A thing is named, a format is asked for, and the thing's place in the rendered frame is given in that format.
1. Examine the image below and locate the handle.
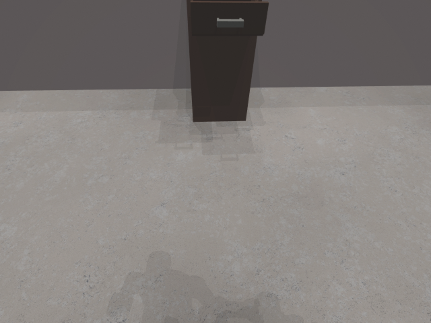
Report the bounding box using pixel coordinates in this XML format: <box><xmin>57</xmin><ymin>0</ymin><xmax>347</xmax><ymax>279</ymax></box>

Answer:
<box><xmin>217</xmin><ymin>18</ymin><xmax>244</xmax><ymax>28</ymax></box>

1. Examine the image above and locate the cabinet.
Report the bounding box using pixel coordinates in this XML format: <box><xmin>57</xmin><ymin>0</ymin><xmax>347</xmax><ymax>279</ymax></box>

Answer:
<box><xmin>187</xmin><ymin>0</ymin><xmax>262</xmax><ymax>122</ymax></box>

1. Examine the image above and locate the drawer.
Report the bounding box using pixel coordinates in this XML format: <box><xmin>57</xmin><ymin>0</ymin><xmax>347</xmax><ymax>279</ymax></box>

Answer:
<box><xmin>191</xmin><ymin>0</ymin><xmax>269</xmax><ymax>36</ymax></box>

